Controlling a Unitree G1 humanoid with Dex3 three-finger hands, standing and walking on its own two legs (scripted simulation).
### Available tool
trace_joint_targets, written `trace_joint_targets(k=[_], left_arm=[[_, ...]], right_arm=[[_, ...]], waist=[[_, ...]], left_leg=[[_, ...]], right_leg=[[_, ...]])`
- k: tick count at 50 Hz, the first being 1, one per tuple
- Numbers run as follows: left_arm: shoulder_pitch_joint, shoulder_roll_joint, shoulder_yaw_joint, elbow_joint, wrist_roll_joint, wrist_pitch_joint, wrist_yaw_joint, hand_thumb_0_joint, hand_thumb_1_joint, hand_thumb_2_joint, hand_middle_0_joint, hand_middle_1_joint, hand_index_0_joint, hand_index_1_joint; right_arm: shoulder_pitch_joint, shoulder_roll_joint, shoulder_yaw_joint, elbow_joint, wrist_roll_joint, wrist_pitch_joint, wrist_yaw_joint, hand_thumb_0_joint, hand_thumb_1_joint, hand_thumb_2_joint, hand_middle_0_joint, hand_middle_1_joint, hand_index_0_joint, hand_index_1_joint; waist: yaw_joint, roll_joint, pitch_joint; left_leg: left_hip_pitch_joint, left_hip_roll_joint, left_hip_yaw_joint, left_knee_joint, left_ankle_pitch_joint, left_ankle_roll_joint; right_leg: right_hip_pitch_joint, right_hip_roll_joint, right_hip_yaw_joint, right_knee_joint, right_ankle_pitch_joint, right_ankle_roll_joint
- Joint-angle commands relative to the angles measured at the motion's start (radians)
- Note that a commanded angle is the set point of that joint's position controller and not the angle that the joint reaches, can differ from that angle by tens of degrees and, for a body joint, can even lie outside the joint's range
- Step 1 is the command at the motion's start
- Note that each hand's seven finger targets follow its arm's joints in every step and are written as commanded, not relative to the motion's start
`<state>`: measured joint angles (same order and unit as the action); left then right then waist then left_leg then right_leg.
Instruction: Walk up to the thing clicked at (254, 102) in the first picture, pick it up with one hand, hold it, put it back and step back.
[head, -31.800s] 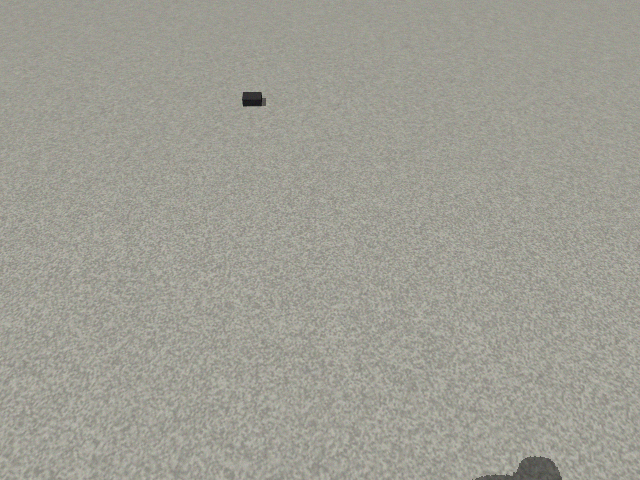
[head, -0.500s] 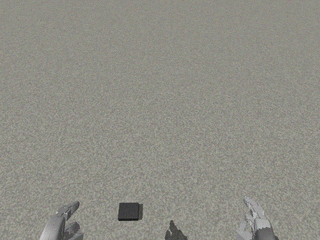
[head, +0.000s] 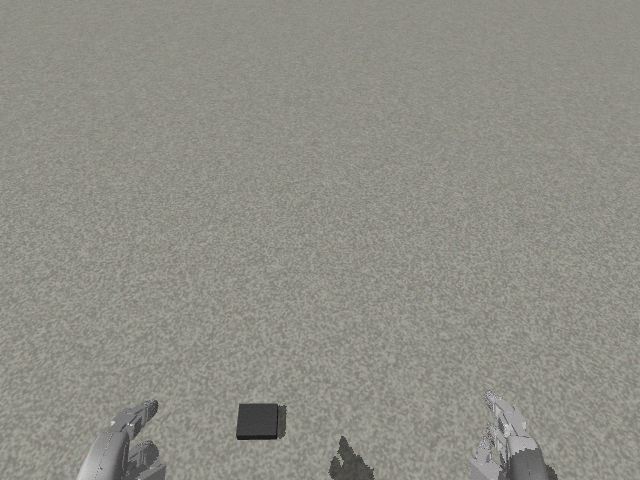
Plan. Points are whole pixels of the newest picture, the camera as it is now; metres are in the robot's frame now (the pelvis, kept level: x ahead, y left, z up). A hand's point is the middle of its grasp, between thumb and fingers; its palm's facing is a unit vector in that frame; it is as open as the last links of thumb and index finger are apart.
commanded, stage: home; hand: left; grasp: from above
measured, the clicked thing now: (258, 421) +0.40 +0.14 -0.69
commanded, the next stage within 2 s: stand in 0.60 s
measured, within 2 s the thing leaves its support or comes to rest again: neither
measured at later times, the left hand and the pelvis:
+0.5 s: hand (160, 472) +0.16 +0.18 -0.05, palm faces +0.05 -0.98 -0.21, open 7.4 cm; pelvis +0.00 +0.00 +0.00, yaw +0 degrees
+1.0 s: hand out of the picture +0.09 +0.24 -0.11, palm faces +0.05 -0.94 -0.32, open 7.4 cm; pelvis -0.01 +0.00 +0.03, yaw +1 degrees
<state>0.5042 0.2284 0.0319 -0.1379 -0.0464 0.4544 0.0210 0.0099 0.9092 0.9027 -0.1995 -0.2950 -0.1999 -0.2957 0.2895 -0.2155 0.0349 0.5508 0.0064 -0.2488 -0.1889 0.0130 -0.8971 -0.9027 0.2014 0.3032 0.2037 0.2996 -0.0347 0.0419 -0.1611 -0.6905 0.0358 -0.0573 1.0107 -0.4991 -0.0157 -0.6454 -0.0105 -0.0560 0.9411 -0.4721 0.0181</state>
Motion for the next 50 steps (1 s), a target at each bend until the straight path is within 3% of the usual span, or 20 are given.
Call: trace_joint_targets(k=[1, 11, 15, 20, 22, 24, 27, 28, 30, 33, 34, 35, 36, 37, 38, 39, 40, 42, 46, 50], left_arm=[[-0.025, 0.116, 0.068, -0.208, 0.003, -0.052, 0.012, 0.0, 0.9, 0.899, -0.199, -0.299, -0.199, -0.298], [0.01, 0.084, 0.048, -0.171, -0.002, -0.043, 0.008, 0.0, 0.9, 0.899, -0.199, -0.299, -0.199, -0.299], [-0.013, 0.113, 0.063, -0.203, 0.005, -0.052, 0.01, 0.0, 0.9, 0.899, -0.199, -0.299, -0.199, -0.298], [-0.032, 0.119, 0.067, -0.217, 0.005, -0.053, 0.013, 0.0, 0.9, 0.899, -0.199, -0.298, -0.199, -0.298], [0.002, 0.083, 0.039, -0.154, 0.001, -0.044, 0.007, 0.0, 0.9, 0.899, -0.199, -0.298, -0.199, -0.298], [-0.04, 0.119, 0.07, -0.223, -0.003, -0.049, 0.01, 0.0, 0.9, 0.899, -0.199, -0.298, -0.199, -0.298], [-0.031, 0.116, 0.067, -0.213, -0.001, -0.047, 0.011, 0.0, 0.9, 0.899, -0.199, -0.298, -0.199, -0.298], [0.021, 0.075, 0.039, -0.145, -0.003, -0.038, 0.007, 0.0, 0.9, 0.899, -0.199, -0.298, -0.199, -0.298], [-0.031, 0.116, 0.068, -0.222, 0.0, -0.047, 0.011, 0.0, 0.9, 0.899, -0.199, -0.298, -0.199, -0.297], [-0.024, 0.114, 0.061, -0.209, 0.002, -0.047, 0.011, 0.0, 0.9, 0.899, -0.199, -0.298, -0.199, -0.297], [-0.008, 0.094, 0.048, -0.177, 0.001, -0.042, 0.009, 0.0, 0.9, 0.899, -0.199, -0.297, -0.199, -0.297], [-0.323, 0.179, 0.052, 0.174, 0.117, -0.255, 0.048, 0.0, 0.901, 0.899, -0.199, -0.299, -0.199, -0.298], [-0.229, 0.199, 0.073, 0.333, 0.117, -0.325, 0.042, 0.0, 0.899, 0.9, -0.2, -0.3, -0.2, -0.3], [-0.217, 0.211, 0.068, 0.377, 0.118, -0.358, 0.035, 0.0, 0.899, 0.9, -0.2, -0.3, -0.2, -0.3], [-0.219, 0.224, 0.06, 0.427, 0.117, -0.383, 0.032, 0.0, 0.899, 0.9, -0.2, -0.3, -0.2, -0.3], [-0.249, 0.219, 0.058, 0.464, 0.122, -0.399, 0.026, 0.0, 0.899, 0.9, -0.2, -0.3, -0.2, -0.3], [-0.27, 0.209, 0.058, 0.507, 0.114, -0.401, 0.021, 0.0, 0.899, 0.9, -0.2, -0.3, -0.2, -0.3], [-0.291, 0.201, 0.061, 0.594, 0.1, -0.41, 0.018, 0.0, 0.899, 0.9, -0.2, -0.3, -0.2, -0.3], [-0.315, 0.185, 0.058, 0.758, 0.097, -0.442, 0.019, 0.0, 0.899, 0.9, -0.2, -0.3, -0.2, -0.3], [-0.316, 0.187, 0.056, 0.884, 0.094, -0.459, 0.018, 0.0, 0.899, 0.9, -0.2, -0.3, -0.2, -0.3]], right_arm=[[-0.066, -0.127, -0.06, -0.158, -0.001, -0.054, -0.011, 0.0, -0.901, -0.9, 0.2, 0.299, 0.2, 0.299], [-0.057, -0.124, -0.06, -0.17, -0.001, -0.045, -0.005, 0.0, -0.901, -0.899, 0.2, 0.299, 0.2, 0.299], [-0.054, -0.128, -0.064, -0.167, -0.001, -0.04, -0.004, 0.0, -0.901, -0.899, 0.2, 0.299, 0.2, 0.299], [-0.057, -0.129, -0.065, -0.167, -0.001, -0.037, -0.002, 0.0, -0.9, -0.9, 0.2, 0.3, 0.2, 0.3], [-0.065, -0.126, -0.058, -0.171, 0.0, -0.036, 0.0, 0.0, -0.9, -0.9, 0.2, 0.3, 0.2, 0.3], [-0.065, -0.128, -0.062, -0.177, 0.0, -0.036, -0.001, 0.0, -0.9, -0.9, 0.2, 0.3, 0.2, 0.3], [-0.066, -0.124, -0.059, -0.178, 0.0, -0.036, -0.002, 0.0, -0.9, -0.9, 0.2, 0.3, 0.2, 0.3], [-0.064, -0.121, -0.057, -0.179, 0.0, -0.036, -0.002, 0.0, -0.9, -0.9, 0.2, 0.3, 0.2, 0.3], [-0.063, -0.126, -0.062, -0.183, -0.001, -0.035, -0.003, 0.0, -0.9, -0.9, 0.2, 0.3, 0.2, 0.3], [-0.062, -0.126, -0.06, -0.178, 0.001, -0.035, -0.003, 0.0, -0.9, -0.9, 0.2, 0.3, 0.2, 0.3], [-0.065, -0.124, -0.059, -0.18, 0.001, -0.036, -0.004, 0.0, -0.9, -0.9, 0.2, 0.3, 0.2, 0.3], [-0.138, -0.23, -0.095, 0.066, -0.114, 0.072, 0.056, 0.0, -0.901, -0.899, 0.2, 0.299, 0.199, 0.299], [-0.141, -0.243, -0.114, 0.084, -0.119, 0.113, 0.085, 0.0, -0.9, -0.9, 0.2, 0.3, 0.2, 0.3], [-0.134, -0.249, -0.117, 0.05, -0.121, 0.136, 0.101, 0.0, -0.9, -0.9, 0.2, 0.3, 0.2, 0.3], [-0.138, -0.249, -0.119, 0.062, -0.111, 0.143, 0.119, 0.0, -0.9, -0.9, 0.2, 0.3, 0.2, 0.3], [-0.114, -0.225, -0.115, 0.104, -0.088, 0.147, 0.139, 0.0, -0.9, -0.9, 0.2, 0.3, 0.2, 0.3], [-0.117, -0.215, -0.111, 0.122, -0.07, 0.153, 0.156, 0.0, -0.9, -0.9, 0.2, 0.3, 0.2, 0.3], [-0.138, -0.216, -0.122, 0.147, -0.057, 0.159, 0.168, 0.0, -0.9, -0.9, 0.2, 0.3, 0.2, 0.3], [-0.154, -0.219, -0.122, 0.214, -0.063, 0.18, 0.172, 0.0, -0.9, -0.9, 0.2, 0.3, 0.2, 0.3], [-0.154, -0.231, -0.12, 0.273, -0.057, 0.196, 0.164, 0.0, -0.9, -0.9, 0.2, 0.3, 0.2, 0.3]], waist=[[0.0, 0.015, -0.086], [-0.006, -0.004, -0.097], [0.0, 0.017, -0.116], [-0.001, 0.026, -0.101], [-0.008, 0.013, -0.059], [-0.001, 0.022, -0.097], [-0.002, 0.003, -0.067], [-0.008, -0.01, -0.085], [-0.002, 0.019, -0.099], [-0.005, 0.007, -0.085], [-0.008, 0.007, -0.079], [0.07, -0.078, 0.156], [0.069, -0.13, 0.073], [0.051, -0.119, 0.08], [0.054, -0.074, 0.05], [0.05, -0.061, 0.013], [0.06, -0.078, 0.049], [0.07, -0.057, 0.045], [0.071, 0.001, 0.083], [0.068, 0.015, 0.122]], left_leg=[[0.105, -0.033, 0.018, -0.164, 0.248, 0.025], [0.104, -0.033, 0.017, -0.147, 0.29, 0.025], [0.116, -0.031, 0.011, -0.15, 0.329, 0.019], [0.117, -0.025, 0.005, -0.165, 0.292, 0.019], [0.097, -0.026, 0.004, -0.17, 0.261, 0.021], [0.107, -0.029, 0.009, -0.163, 0.26, 0.023], [0.084, -0.035, 0.018, -0.156, 0.234, 0.027], [0.094, -0.036, 0.02, -0.15, 0.252, 0.027], [0.098, -0.035, 0.019, -0.154, 0.251, 0.025], [0.095, -0.033, 0.018, -0.154, 0.246, 0.027], [0.093, -0.034, 0.019, -0.151, 0.246, 0.027], [0.105, -0.002, -0.018, -0.231, 0.404, 0.07], [0.166, -0.008, 0.01, -0.219, 0.401, 0.085], [0.181, -0.015, -0.009, -0.232, 0.34, 0.085], [0.233, -0.014, -0.024, -0.24, 0.342, 0.087], [0.264, -0.02, -0.01, -0.259, 0.334, 0.079], [0.278, -0.028, -0.002, -0.28, 0.284, 0.078], [0.309, -0.007, -0.034, -0.324, 0.298, 0.077], [0.323, 0.022, -0.074, -0.428, 0.277, 0.081], [0.371, 0.03, -0.083, -0.498, 0.308, 0.07]], right_leg=[[0.062, 0.032, -0.012, -0.142, 0.213, -0.019], [0.071, 0.031, -0.014, -0.134, 0.255, -0.017], [0.078, 0.031, -0.015, -0.121, 0.278, -0.021], [0.064, 0.033, -0.019, -0.124, 0.24, -0.023], [0.048, 0.034, -0.021, -0.132, 0.218, -0.021], [0.059, 0.031, -0.017, -0.137, 0.22, -0.02], [0.061, 0.028, -0.014, -0.145, 0.207, -0.017], [0.064, 0.028, -0.012, -0.145, 0.222, -0.016], [0.067, 0.029, -0.012, -0.139, 0.221, -0.018], [0.059, 0.028, -0.013, -0.139, 0.217, -0.019], [0.06, 0.028, -0.012, -0.143, 0.22, -0.017], [0.232, -0.039, 0.055, -0.189, 0.196, -0.051], [0.258, -0.063, 0.123, -0.231, 0.191, -0.084], [0.204, -0.061, 0.159, -0.26, 0.158, -0.11], [0.254, -0.073, 0.158, -0.246, 0.207, -0.102], [0.295, -0.086, 0.157, -0.233, 0.248, -0.093], [0.269, -0.087, 0.149, -0.262, 0.209, -0.082], [0.279, -0.073, 0.118, -0.27, 0.187, -0.065], [0.343, -0.06, 0.086, -0.319, 0.21, -0.038], [0.391, -0.064, 0.079, -0.395, 0.251, -0.036]])
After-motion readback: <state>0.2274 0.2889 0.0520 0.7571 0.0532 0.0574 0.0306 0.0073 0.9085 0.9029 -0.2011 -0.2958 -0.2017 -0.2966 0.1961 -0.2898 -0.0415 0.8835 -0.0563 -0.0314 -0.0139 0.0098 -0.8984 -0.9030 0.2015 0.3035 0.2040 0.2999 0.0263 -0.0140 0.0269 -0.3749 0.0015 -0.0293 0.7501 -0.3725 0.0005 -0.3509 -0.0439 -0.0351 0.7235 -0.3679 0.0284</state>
